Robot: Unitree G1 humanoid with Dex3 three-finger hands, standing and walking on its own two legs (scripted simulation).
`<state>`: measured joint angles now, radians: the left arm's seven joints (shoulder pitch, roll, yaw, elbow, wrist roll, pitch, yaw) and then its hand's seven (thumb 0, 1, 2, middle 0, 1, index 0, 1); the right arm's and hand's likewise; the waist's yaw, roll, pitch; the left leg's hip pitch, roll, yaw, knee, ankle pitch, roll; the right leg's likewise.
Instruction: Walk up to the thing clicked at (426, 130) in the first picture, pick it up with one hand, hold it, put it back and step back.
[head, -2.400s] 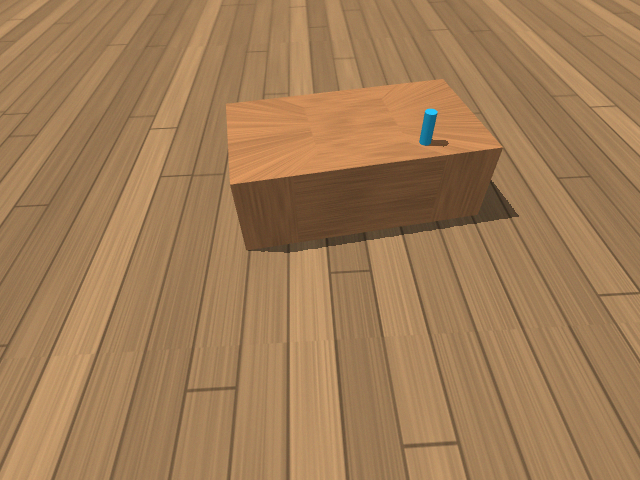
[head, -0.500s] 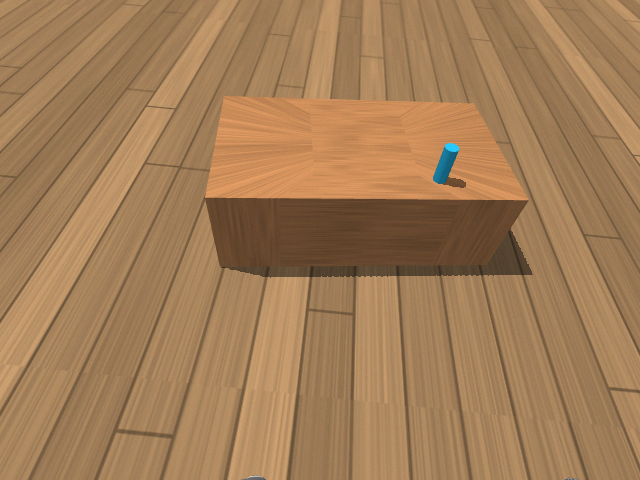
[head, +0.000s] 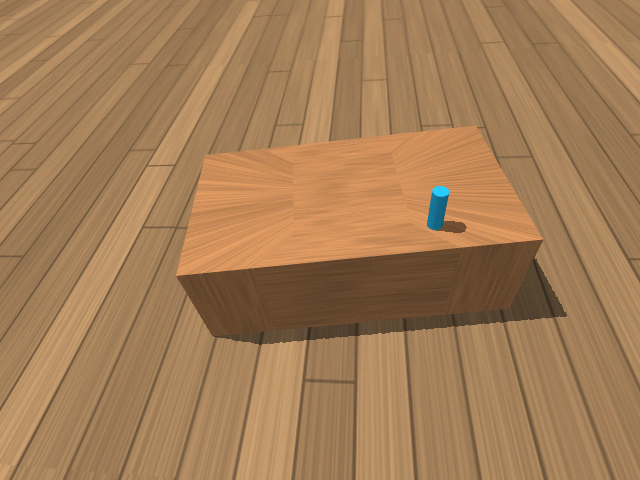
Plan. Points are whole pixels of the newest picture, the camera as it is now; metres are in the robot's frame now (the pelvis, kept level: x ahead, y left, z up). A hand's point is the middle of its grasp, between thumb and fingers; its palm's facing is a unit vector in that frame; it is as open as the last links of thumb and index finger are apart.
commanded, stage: walk up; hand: right
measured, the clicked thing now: (437, 208) +0.89 -0.26 -0.33
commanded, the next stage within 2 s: none
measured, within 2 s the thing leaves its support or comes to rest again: neither
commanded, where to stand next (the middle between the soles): +0.47 -0.08 m, yaw +3 degrees
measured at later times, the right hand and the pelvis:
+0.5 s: hand (559, 372) +0.31 -0.30 -0.11, palm faces -0.03 +0.91 -0.42, open 7.4 cm; pelvis +0.19 -0.04 +0.00, yaw +1 degrees
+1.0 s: hand (581, 307) +0.43 -0.40 -0.14, palm faces -0.11 +0.94 -0.32, open 7.4 cm; pelvis +0.35 -0.14 +0.01, yaw +2 degrees
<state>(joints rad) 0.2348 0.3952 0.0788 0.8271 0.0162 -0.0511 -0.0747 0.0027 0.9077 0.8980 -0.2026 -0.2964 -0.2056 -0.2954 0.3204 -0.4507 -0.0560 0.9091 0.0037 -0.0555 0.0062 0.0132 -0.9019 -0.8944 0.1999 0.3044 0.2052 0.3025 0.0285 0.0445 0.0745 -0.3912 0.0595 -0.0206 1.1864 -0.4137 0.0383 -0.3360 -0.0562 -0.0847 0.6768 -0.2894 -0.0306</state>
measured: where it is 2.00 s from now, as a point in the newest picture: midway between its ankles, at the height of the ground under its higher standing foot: (394, 425)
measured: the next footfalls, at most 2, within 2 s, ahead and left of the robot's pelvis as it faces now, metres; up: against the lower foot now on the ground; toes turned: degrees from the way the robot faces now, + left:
left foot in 0.34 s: +0.28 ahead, +0.08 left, +0.00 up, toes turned +7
right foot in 0.76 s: +0.43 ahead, -0.24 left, +0.00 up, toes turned +0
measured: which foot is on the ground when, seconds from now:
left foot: up 0.00-0.32, down 0.34-0.76, up 0.78-1.00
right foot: down 0.00-0.38, up 0.40-0.74, down 0.76-1.00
